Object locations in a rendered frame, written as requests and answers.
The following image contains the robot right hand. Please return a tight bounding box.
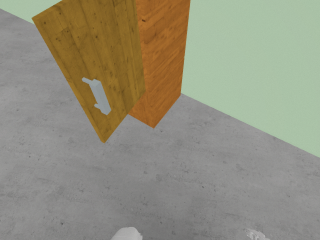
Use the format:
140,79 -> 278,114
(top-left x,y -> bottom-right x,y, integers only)
245,228 -> 270,240

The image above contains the left robot thigh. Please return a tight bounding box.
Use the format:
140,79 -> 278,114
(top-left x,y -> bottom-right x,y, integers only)
111,227 -> 143,240

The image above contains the cupboard door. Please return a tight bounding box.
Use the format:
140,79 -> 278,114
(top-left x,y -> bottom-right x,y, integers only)
31,0 -> 146,143

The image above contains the handle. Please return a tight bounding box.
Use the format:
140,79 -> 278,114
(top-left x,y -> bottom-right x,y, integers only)
82,77 -> 111,115

